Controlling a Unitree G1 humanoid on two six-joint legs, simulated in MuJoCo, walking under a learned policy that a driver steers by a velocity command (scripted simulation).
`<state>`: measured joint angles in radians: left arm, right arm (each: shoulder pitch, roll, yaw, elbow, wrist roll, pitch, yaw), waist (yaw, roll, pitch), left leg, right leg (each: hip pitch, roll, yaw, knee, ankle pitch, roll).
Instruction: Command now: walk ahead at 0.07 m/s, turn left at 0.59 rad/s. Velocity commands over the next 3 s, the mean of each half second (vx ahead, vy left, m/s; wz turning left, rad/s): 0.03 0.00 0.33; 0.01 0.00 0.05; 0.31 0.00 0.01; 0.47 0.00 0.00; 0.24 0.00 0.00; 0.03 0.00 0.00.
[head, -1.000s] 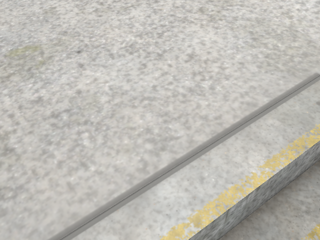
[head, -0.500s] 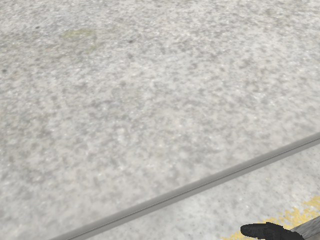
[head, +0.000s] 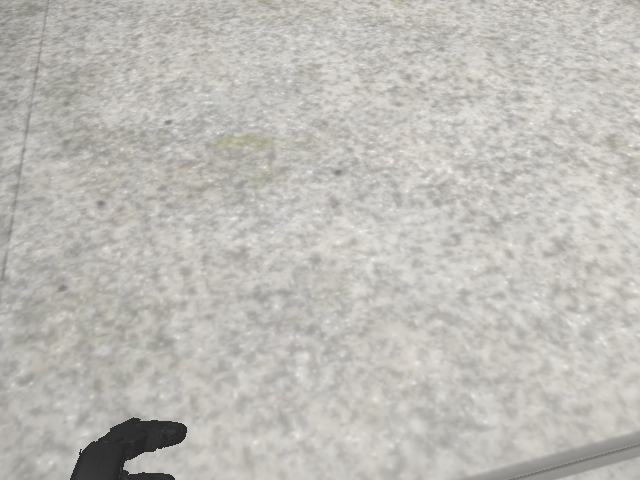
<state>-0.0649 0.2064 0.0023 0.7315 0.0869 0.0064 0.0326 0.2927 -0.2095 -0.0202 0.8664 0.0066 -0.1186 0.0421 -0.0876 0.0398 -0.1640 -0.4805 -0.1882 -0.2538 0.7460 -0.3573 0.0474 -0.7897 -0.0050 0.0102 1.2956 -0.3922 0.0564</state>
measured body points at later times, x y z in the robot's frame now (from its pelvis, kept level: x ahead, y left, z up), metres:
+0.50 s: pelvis +0.01 -0.04 +0.01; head +0.02 -0.06 +0.46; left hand +0.21 +0.16 -0.07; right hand +0.14 -0.24 -0.14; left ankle +0.00 +0.11 -0.71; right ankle +0.03 -0.13 -0.71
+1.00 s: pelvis +0.01 +0.01 +0.02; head +0.02 +0.01 +0.47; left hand +0.09 +0.24 -0.11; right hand +0.16 -0.18 -0.11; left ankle +0.01 +0.11 -0.71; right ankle +0.03 -0.13 -0.71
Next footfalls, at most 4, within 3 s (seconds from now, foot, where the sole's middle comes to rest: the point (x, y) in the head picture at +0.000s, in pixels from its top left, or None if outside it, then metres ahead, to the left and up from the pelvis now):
0.08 right None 0.07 -0.12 -0.75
0.44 left None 0.04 0.11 -0.75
1.30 right None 0.07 -0.12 -0.75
1.62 left None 0.31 0.11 -0.53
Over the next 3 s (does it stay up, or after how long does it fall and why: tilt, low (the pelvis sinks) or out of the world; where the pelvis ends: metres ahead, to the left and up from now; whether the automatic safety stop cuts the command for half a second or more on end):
stays up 0.57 -0.02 0.24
